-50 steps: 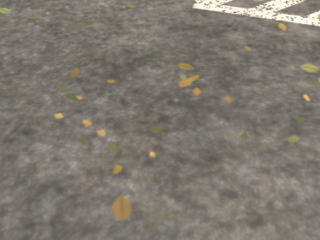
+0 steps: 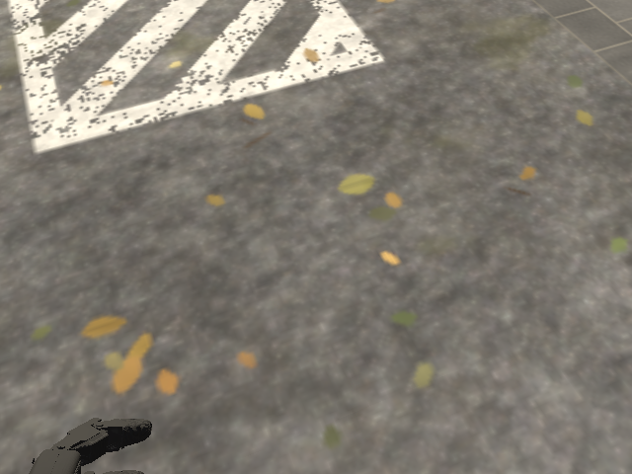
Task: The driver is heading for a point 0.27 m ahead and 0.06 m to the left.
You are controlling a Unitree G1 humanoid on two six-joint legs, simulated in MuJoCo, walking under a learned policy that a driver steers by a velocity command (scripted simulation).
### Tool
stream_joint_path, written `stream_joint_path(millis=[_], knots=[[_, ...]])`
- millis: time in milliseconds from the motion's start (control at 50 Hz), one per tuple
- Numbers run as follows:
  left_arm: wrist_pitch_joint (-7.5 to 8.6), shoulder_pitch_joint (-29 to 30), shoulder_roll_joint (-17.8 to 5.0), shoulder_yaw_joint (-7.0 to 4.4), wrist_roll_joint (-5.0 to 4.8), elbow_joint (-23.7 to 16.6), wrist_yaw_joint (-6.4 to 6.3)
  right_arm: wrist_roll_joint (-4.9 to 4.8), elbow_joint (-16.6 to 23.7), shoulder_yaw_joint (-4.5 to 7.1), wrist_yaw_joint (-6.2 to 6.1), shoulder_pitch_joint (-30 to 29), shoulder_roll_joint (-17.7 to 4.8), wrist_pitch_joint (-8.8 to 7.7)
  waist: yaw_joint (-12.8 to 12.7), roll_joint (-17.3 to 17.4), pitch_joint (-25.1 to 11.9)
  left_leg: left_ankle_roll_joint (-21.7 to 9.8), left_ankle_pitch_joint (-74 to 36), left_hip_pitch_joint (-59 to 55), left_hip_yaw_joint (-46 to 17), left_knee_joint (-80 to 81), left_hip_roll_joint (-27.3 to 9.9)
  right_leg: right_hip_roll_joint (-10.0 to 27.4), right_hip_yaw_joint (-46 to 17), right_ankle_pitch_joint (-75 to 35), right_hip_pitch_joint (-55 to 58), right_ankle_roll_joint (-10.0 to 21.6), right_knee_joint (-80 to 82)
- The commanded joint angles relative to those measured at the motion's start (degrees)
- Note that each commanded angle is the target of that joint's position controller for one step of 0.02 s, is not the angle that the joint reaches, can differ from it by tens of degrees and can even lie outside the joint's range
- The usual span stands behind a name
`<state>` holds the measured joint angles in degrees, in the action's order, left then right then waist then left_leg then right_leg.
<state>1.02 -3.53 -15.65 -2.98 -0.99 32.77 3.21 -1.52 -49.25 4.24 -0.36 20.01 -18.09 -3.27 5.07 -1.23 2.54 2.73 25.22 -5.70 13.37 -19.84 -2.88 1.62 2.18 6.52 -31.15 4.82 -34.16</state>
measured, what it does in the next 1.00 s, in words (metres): walks ahead: right foot, then left foot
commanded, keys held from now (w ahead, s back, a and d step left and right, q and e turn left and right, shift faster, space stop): w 0.02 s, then w+q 0.06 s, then no key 0.92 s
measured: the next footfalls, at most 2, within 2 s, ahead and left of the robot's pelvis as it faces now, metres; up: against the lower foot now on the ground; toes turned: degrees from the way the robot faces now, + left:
right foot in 0.02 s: +0.18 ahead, -0.10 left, +0.00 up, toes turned -2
left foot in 0.46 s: +0.37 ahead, +0.11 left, +0.00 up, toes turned -1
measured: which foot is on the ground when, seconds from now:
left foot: down 0.00-0.02, up 0.04-0.44, down 0.46-1.00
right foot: up 0.00-0.00, down 0.02-0.50, up 0.52-0.66, down 0.68-1.00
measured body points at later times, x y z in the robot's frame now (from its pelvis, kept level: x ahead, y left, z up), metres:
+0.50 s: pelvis +0.23 +0.00 +0.01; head +0.25 +0.01 +0.46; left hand +0.33 +0.28 -0.12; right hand +0.38 -0.25 -0.09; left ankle +0.33 +0.11 -0.72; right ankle +0.14 -0.10 -0.72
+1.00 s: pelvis +0.28 -0.01 +0.01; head +0.29 -0.02 +0.46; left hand +0.33 +0.25 -0.13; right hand +0.39 -0.27 -0.12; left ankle +0.33 +0.11 -0.72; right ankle +0.22 -0.13 -0.72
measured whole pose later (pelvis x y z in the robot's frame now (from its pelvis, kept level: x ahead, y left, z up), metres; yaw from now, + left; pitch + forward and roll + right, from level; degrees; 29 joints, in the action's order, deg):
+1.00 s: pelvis +0.28 -0.01 +0.01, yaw -2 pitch -1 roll +0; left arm 0.2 -14.2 -12.6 -1.8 0.3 57.7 -1.6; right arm 0.1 -56.2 2.2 -1.0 5.4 -13.8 0.4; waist -0.3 0.4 1.8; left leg 0.3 11.1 17.0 0.0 -29.1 -0.2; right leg 0.4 -0.6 21.0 -7.0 -0.3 -28.9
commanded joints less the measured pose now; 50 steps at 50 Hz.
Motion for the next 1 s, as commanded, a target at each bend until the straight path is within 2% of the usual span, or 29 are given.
stream_joint_path(millis=[20, 40, 60, 80, 100, 120, 140, 200, 240, 280, 320, 380, 420, 440, 460, 480, 500, 520, 540, 560, 600, 640, 660, 680, 700, 740, 760, 840, 1000], knots=[[-0.15, -21.40, -12.10, -5.60, 0.09, 1.60, -1.65, 0.74, 3.42, 1.17, -0.54, -1.80, -8.78, -0.41, -14.90, 1.14, -12.84, -5.78, -47.79, 18.62, -2.15, -30.17, -9.33, -0.28, -5.02, -2.20, 37.42, 5.98, 2.94], [0.32, -20.16, -18.29, -5.91, -0.05, 1.63, -2.16, 2.51, 5.81, -1.73, 0.50, 5.14, -0.51, -1.52, -7.53, -14.38, -19.08, -2.35, 5.70, 42.44, -5.47, -51.50, 1.33, 16.80, -37.32, 6.18, 54.67, 16.08, 7.77], [0.96, -22.25, -13.16, -4.54, 0.14, 0.53, -1.99, 0.28, 4.44, -0.77, 1.20, 1.01, -5.99, -2.95, -12.43, -7.52, -26.05, -2.89, 8.91, 46.25, -17.35, -58.75, 1.84, 20.69, -47.09, 11.82, 54.92, 17.69, 14.75], [1.69, -19.76, -10.95, -3.64, 0.76, 1.57, -1.73, -1.97, 6.54, 0.09, 1.47, -5.41, -8.43, -3.41, -12.92, -5.36, -16.60, -3.66, 4.42, 50.48, -17.29, -59.42, -0.56, 18.70, -36.81, 7.13, 48.39, 14.54, 15.56], [2.13, -15.68, -9.93, -3.10, 0.69, 1.85, -1.69, -1.38, 7.18, -0.27, 1.10, -7.75, -7.48, -3.69, -10.42, -2.64, -10.55, -3.83, -0.57, 48.92, -16.64, -55.03, -2.96, 16.09, -28.69, -4.07, 39.26, 12.35, 15.62], [2.41, -11.92, -8.11, -2.51, 1.05, 1.91, -1.63, 0.19, 6.52, -0.09, 0.64, -8.22, -7.20, -3.52, -8.09, -1.49, -7.17, -3.23, -2.92, 45.94, -16.34, -51.27, -4.36, 13.79, -22.48, -15.54, 32.01, 10.98, 15.72], [2.71, -9.82, -6.58, -1.97, 1.53, 1.72, -1.66, 0.66, 5.73, 0.14, 0.55, -6.22, -7.26, -2.82, -5.79, -1.88, -6.35, -2.72, -4.09, 41.42, -16.74, -49.51, -5.18, 12.17, -18.08, -23.44, 27.00, 10.39, 16.70], [3.72, -7.81, -6.80, -1.94, 1.39, 3.29, -1.97, 1.26, 4.01, -0.38, 0.21, -2.52, -4.01, -0.60, -2.66, -1.12, -6.12, -0.41, -7.12, 35.80, -15.59, -43.08, -4.41, 10.98, -11.39, -35.18, 20.54, 10.78, 19.66], [3.71, -7.01, -7.45, -2.05, 1.46, 4.58, -2.59, 1.92, 4.57, -0.92, -0.06, -4.63, -2.35, -0.07, -2.44, -1.64, -5.22, 0.57, -12.61, 35.49, -14.93, -35.25, -3.78, 9.23, -6.93, -38.03, 19.01, 9.83, 20.07], [3.11, -7.17, -7.48, -1.96, 1.50, 5.66, -3.17, 2.04, 4.95, -1.53, 0.29, -7.78, -1.15, -0.25, -3.76, -2.65, -5.43, 0.43, -20.86, 32.91, -14.01, -25.81, -2.73, 6.69, -3.15, -36.27, 18.88, 7.96, 19.76], [2.51, -9.46, -8.02, -1.99, 1.48, 7.41, -3.50, 1.77, 5.47, -1.63, 0.84, -11.14, -1.39, -0.55, -5.75, -2.70, -6.19, 0.17, -27.33, 31.06, -13.83, -19.31, -1.33, 6.90, -3.17, -33.57, 21.08, 7.20, 19.36], [1.75, -10.29, -8.00, -1.82, 1.23, 9.80, -3.55, 1.82, 5.99, -1.23, 1.38, -13.31, -2.75, -0.68, -6.28, -3.24, -5.72, -1.16, -26.52, 30.30, -14.89, -14.33, -0.49, 8.89, -5.36, -29.62, 24.47, 6.67, 16.84], [1.26, -9.33, -7.80, -1.72, 0.73, 10.90, -3.66, 2.40, 5.75, -0.76, 1.62, -12.62, -3.76, -0.83, -5.03, -3.10, -5.61, -2.89, -24.94, 28.12, -14.68, -10.42, 0.26, 9.18, -6.69, -26.63, 25.45, 5.44, 12.60], [1.08, -8.97, -7.06, -1.47, 0.46, 11.38, -3.75, 2.76, 4.75, -0.44, 1.58, -10.26, -4.18, -0.96, -3.56, -2.35, -6.23, -4.00, -29.29, 23.83, -14.16, -6.21, 0.88, 7.71, -6.57, -23.60, 24.96, 3.88, 9.30], [1.30, -11.75, -5.98, -1.16, 1.17, 12.07, -3.81, 3.14, 4.42, 0.21, 1.14, -9.16, -6.85, -1.11, -4.10, 0.96, -7.70, -5.58, -48.59, 17.71, -17.06, -4.83, -2.05, 4.22, -5.32, -18.57, 23.42, 1.01, 5.13], [1.90, -18.10, -4.23, -0.64, 2.44, 12.72, -3.65, 3.74, 4.99, 0.49, 0.69, -9.76, -9.59, -1.00, -7.92, 7.27, -12.27, -10.47, -65.68, 6.54, -23.39, -9.04, -8.97, 0.06, -4.07, -4.04, 16.78, -2.16, -0.45], [1.63, -20.21, -2.31, 0.16, 2.25, 14.28, -3.93, 3.54, 4.20, -0.49, 0.42, -8.48, -4.94, -0.10, -6.49, 11.79, -16.88, -17.06, -65.26, 2.09, -29.05, -8.88, -13.87, -2.01, -3.72, 12.48, 13.29, -5.06, -6.55], [0.66, -17.13, -3.83, -0.07, 1.55, 13.96, -4.09, 2.79, 3.70, -1.52, 0.55, -8.25, -1.61, 0.62, -5.04, 12.04, -16.33, -19.07, -57.95, 4.10, -32.34, -6.14, -15.19, -1.95, -5.01, 25.22, 11.69, -6.25, -9.59], [-0.59, -14.52, -4.65, -0.40, 0.80, 13.37, -4.40, 2.60, 3.17, -1.94, 0.84, -9.37, -1.09, 1.00, -4.96, 11.15, -14.46, -18.66, -47.12, 6.45, -33.81, -3.68, -15.04, -1.20, -6.07, 29.66, 9.75, -6.67, -11.10], [-1.95, -13.04, -5.03, -0.64, 0.62, 13.49, -4.83, 2.53, 3.16, -1.86, 1.05, -10.80, -1.87, 1.22, -4.96, 9.87, -12.39, -17.63, -36.93, 9.27, -34.45, -1.35, -14.77, -0.46, -6.51, 29.08, 8.92, -6.98, -11.36], [-3.82, -13.21, -5.14, -1.01, 0.93, 14.47, -5.38, 2.62, 3.80, -1.27, 0.84, -16.22, -3.97, 1.55, -6.77, 9.68, -9.13, -14.44, -22.98, 17.77, -31.87, 2.13, -12.76, 1.00, -6.59, 22.60, 13.05, -7.24, -7.13], [-3.91, -16.14, -2.97, -0.62, 1.32, 17.17, -5.36, 2.25, 3.86, -1.38, 0.41, -20.34, -3.12, 2.34, -9.15, 9.58, -7.88, -10.45, -12.53, 24.55, -25.33, 2.65, -7.75, -0.15, -3.92, 9.14, 22.00, -6.33, 4.94], [-3.83, -16.01, -3.29, -0.71, 2.00, 17.95, -5.17, 1.93, 2.96, -1.44, 0.25, -18.66, -2.56, 2.47, -8.53, 8.45, -7.65, -8.16, -6.21, 26.14, -22.74, 2.61, -5.55, -0.56, -3.45, 4.69, 24.50, -5.69, 7.35], [-3.80, -14.38, -4.73, -0.85, 2.43, 17.40, -5.16, 1.96, 2.06, -1.58, 0.19, -17.05, -2.16, 2.45, -7.07, 6.42, -5.86, -5.83, 0.06, 27.12, -20.96, 2.27, -3.84, 1.61, -5.49, 5.48, 23.54, -4.42, 9.56], [-3.60, -13.43, -6.93, -1.33, 1.94, 17.74, -5.19, 2.06, 2.06, -1.30, 0.09, -16.74, -2.62, 2.49, -5.14, 2.20, -2.89, -4.18, 0.59, 24.44, -18.09, 1.60, -1.16, 1.71, -5.93, 14.82, 16.50, -2.91, 9.75], [-2.16, -10.78, -4.25, -0.63, 1.87, 18.21, -5.22, 2.41, 1.50, -1.58, -0.26, -17.70, -1.31, 2.10, -4.72, -0.11, -2.07, -3.94, -8.04, 18.17, -17.15, -2.61, -0.41, 1.84, -6.28, 16.29, 11.76, -3.10, 12.19], [-1.44, -10.18, -4.27, -0.63, 1.90, 18.62, -5.22, 2.24, 0.80, -1.60, -0.52, -17.09, -0.90, 1.98, -4.40, -0.87, -2.73, -4.60, -12.86, 16.59, -16.89, -4.11, -0.44, 1.89, -6.25, 12.78, 12.27, -3.63, 12.47], [0.12, -12.03, -4.25, -0.50, 1.36, 20.94, -4.97, 1.71, -1.51, -1.33, -0.73, -15.74, -1.03, 2.07, -4.90, -0.53, -5.08, -5.71, -27.67, 13.90, -15.73, -7.50, 0.07, 1.53, -5.43, 1.61, 15.93, -4.37, 10.88], [-0.40, -13.16, -3.76, 0.11, 1.22, 24.11, -5.04, 1.53, -5.08, -0.97, -0.89, -16.18, -1.32, 3.44, -5.42, 0.68, -3.52, -5.01, -29.66, 13.47, -15.26, -7.89, 0.67, 1.24, -4.76, -2.48, 17.66, -4.06, 10.92]])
